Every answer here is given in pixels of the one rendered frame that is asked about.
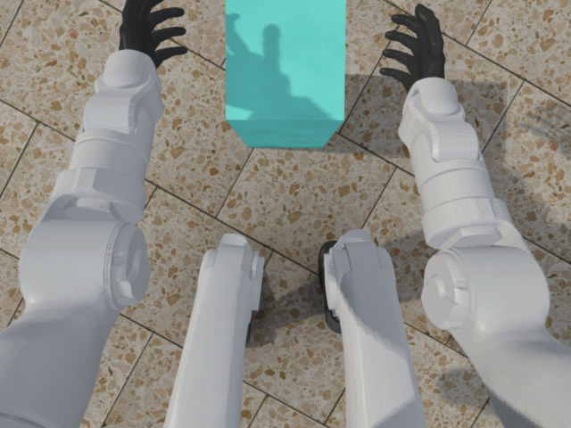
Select right robot forearm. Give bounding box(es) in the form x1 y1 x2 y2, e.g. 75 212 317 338
398 77 550 315

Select robot right shin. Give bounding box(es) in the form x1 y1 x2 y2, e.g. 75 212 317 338
331 229 396 318

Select robot right upper arm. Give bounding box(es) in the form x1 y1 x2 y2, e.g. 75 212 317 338
421 247 571 428

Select robot left hand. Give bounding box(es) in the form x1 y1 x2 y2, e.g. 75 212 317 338
119 0 187 69

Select carton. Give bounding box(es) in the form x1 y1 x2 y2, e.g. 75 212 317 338
226 0 346 148

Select robot right hand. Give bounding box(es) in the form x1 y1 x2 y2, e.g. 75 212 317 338
379 4 445 95

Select robot left shin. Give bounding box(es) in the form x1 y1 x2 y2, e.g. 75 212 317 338
197 234 253 324

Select left robot forearm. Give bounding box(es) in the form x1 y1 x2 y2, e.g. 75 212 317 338
18 49 164 300

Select robot shin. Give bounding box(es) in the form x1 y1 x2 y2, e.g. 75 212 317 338
331 229 396 318
197 234 253 324

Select robot left upper arm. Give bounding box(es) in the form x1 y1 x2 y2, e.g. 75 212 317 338
0 218 151 428

